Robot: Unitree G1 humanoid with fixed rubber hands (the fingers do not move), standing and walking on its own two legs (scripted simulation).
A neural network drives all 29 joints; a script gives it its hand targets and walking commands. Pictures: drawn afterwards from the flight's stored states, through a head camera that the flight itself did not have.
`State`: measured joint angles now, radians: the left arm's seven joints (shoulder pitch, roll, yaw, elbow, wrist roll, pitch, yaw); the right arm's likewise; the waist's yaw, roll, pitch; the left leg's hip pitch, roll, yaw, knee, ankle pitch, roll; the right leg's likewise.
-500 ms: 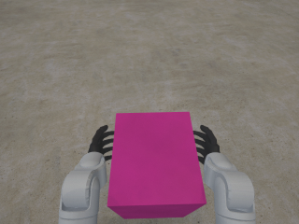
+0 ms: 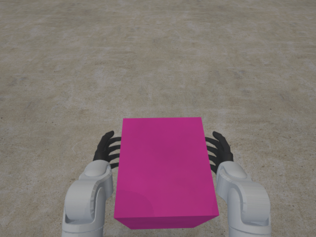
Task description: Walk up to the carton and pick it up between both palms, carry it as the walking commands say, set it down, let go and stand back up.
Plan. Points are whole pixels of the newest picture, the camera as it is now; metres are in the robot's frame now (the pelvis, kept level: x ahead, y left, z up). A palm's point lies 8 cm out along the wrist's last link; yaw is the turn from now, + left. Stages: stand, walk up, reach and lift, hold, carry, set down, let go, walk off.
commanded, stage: carry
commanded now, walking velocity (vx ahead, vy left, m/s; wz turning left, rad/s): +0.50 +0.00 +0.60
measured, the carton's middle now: (162, 179) +0.27 +0.01 +0.00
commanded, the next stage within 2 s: none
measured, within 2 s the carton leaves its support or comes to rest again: neither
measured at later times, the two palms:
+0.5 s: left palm (91, 106) +0.43 +0.21 +0.11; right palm (180, 88) +0.52 -0.04 +0.09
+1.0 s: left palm (60, 75) +0.59 +0.36 +0.10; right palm (130, 52) +0.75 +0.14 +0.09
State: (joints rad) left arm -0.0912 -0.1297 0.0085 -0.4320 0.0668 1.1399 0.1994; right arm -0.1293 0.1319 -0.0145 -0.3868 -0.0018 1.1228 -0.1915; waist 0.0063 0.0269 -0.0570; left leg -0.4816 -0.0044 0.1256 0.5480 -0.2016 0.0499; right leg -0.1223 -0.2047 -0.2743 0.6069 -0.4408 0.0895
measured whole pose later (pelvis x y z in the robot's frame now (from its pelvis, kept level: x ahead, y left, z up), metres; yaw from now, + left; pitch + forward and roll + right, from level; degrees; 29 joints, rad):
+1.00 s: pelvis +0.45 +0.10 +0.01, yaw +34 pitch +6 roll +0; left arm -0.08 -0.13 0.00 -0.43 0.06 1.12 0.20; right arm -0.11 0.13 -0.01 -0.40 0.00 1.11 -0.19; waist 0.01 0.03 -0.06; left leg -0.31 -0.05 -0.08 0.58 -0.33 0.05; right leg -0.34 -0.09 -0.12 0.47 -0.20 0.07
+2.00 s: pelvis +0.76 +0.48 +0.00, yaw +64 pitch +4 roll -1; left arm -0.06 -0.13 0.00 -0.44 0.06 1.12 0.20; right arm -0.11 0.13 -0.01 -0.40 0.00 1.13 -0.19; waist 0.01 0.02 -0.02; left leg -0.42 -0.01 0.06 0.57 -0.22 0.07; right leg -0.27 -0.14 -0.12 0.95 -0.52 0.08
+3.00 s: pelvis +0.80 +0.51 +0.01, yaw +67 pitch +2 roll +0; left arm -0.09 -0.13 0.02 -0.23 0.06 1.03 0.18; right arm -0.11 0.13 -0.03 -0.25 -0.04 1.05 -0.18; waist 0.01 0.03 -0.11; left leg -0.30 -0.02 0.01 0.52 -0.27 0.03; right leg -0.33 -0.09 -0.12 0.51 -0.22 0.03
